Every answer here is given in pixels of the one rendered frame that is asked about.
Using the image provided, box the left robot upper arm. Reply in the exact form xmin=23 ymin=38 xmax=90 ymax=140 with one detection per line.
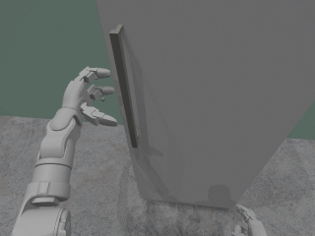
xmin=13 ymin=207 xmax=72 ymax=236

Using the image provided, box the fridge door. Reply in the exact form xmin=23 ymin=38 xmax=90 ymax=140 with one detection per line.
xmin=96 ymin=0 xmax=315 ymax=209

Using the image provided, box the left robot hand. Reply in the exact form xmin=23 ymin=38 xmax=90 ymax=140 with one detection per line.
xmin=61 ymin=66 xmax=118 ymax=127

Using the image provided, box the robot left forearm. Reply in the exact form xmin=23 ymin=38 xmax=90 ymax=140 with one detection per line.
xmin=10 ymin=108 xmax=83 ymax=236

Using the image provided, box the handle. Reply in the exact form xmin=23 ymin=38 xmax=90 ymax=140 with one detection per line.
xmin=109 ymin=25 xmax=139 ymax=148

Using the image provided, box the right robot hand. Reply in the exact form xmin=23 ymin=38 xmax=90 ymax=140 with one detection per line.
xmin=231 ymin=204 xmax=268 ymax=236

